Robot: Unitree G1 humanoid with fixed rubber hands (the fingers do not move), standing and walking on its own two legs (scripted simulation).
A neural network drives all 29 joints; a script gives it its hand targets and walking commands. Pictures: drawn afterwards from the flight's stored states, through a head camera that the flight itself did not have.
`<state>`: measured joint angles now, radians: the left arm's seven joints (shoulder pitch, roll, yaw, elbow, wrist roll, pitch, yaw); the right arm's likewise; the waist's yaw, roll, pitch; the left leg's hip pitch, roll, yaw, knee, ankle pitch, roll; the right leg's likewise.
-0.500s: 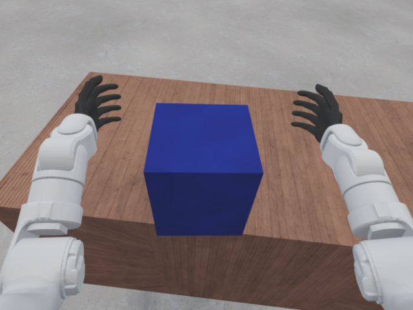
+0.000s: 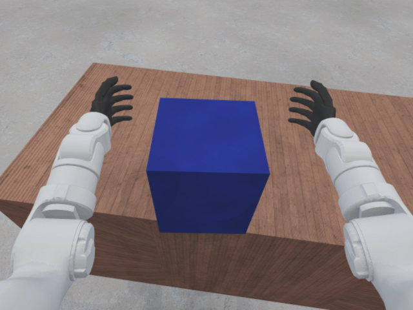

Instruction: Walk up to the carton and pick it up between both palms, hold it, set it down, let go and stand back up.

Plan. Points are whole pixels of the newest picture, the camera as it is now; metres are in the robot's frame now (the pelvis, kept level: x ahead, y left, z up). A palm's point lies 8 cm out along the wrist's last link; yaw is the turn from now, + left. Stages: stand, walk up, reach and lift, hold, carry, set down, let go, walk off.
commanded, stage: reach and lift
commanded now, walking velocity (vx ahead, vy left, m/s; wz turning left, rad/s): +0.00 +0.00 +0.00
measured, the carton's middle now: (205, 169) +0.42 +0.05 +0.00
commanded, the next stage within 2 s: none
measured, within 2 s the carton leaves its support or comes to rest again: neither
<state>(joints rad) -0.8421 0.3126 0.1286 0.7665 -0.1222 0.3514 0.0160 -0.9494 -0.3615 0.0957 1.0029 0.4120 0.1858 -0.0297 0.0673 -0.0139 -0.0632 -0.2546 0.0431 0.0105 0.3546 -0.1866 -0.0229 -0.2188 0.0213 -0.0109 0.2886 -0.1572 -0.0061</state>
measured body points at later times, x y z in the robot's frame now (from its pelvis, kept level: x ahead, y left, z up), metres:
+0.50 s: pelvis -0.01 +0.00 -0.01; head +0.04 +0.01 +0.43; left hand +0.41 +0.24 +0.05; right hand +0.46 -0.16 +0.08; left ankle -0.01 +0.13 -0.75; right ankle -0.01 -0.11 -0.75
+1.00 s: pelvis -0.02 +0.00 -0.02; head +0.05 +0.00 +0.43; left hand +0.42 +0.20 +0.05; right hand +0.46 -0.12 +0.07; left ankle -0.01 +0.13 -0.75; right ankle -0.01 -0.11 -0.75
